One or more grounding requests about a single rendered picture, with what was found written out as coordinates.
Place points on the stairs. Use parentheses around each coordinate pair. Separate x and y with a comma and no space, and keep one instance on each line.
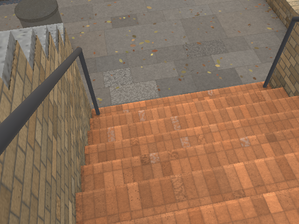
(222,156)

